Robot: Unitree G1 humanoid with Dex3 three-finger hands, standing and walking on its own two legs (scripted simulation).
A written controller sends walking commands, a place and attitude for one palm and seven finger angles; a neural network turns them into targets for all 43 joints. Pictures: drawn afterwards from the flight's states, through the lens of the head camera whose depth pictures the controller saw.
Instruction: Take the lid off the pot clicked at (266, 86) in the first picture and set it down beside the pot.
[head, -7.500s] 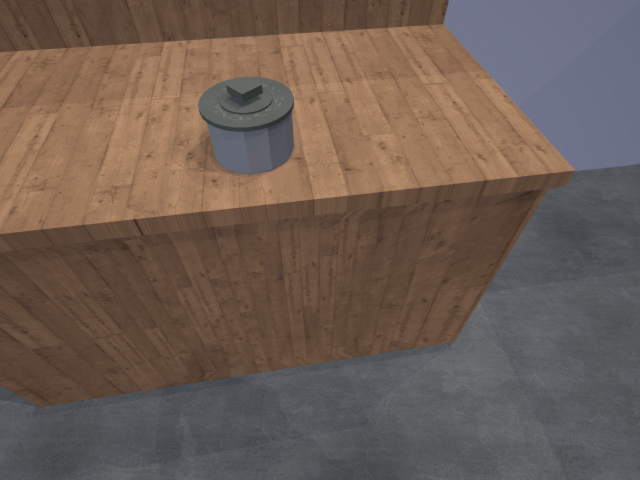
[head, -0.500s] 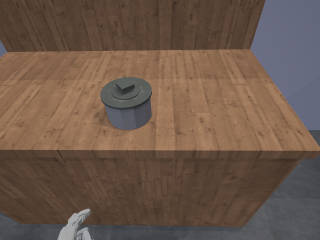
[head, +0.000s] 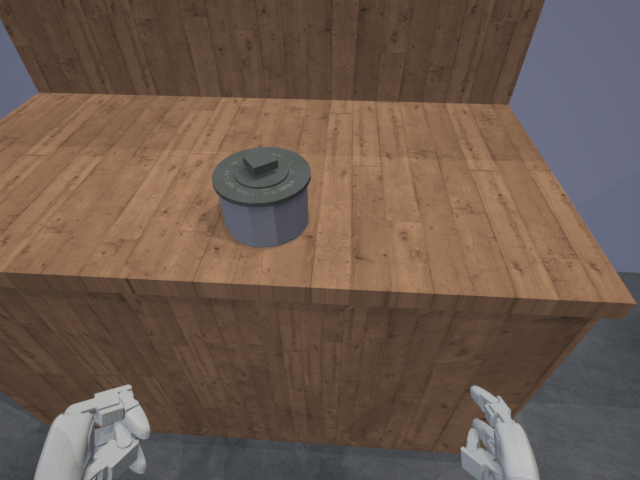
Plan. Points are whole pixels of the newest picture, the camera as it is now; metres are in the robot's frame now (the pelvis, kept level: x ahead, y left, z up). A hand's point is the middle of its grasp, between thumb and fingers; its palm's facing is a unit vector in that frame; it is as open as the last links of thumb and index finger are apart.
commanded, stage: raise the hand higher, near the body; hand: left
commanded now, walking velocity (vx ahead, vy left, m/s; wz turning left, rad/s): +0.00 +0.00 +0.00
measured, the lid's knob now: (260, 162) +0.54 +0.17 +0.13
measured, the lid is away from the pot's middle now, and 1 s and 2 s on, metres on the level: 0.00 0.00 0.00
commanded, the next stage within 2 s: reach forward and open the fingers in 0.84 s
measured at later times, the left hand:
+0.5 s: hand (124, 381) +0.18 +0.23 +0.10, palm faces +0.28 -0.87 -0.40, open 3.1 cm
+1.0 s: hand (122, 326) +0.21 +0.23 +0.16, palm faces +0.34 -0.73 -0.59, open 3.1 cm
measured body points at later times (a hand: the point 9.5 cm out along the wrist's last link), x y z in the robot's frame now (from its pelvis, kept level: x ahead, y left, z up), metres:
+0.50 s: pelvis +0.02 +0.01 +0.00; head +0.00 -0.01 +0.45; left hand +0.16 +0.28 +0.13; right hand +0.22 -0.21 -0.06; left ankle +0.05 +0.11 -0.74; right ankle -0.03 -0.11 -0.74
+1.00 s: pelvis +0.02 +0.00 +0.00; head +0.01 -0.03 +0.45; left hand +0.18 +0.26 +0.19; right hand +0.22 -0.21 -0.08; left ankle +0.05 +0.11 -0.74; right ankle -0.03 -0.11 -0.74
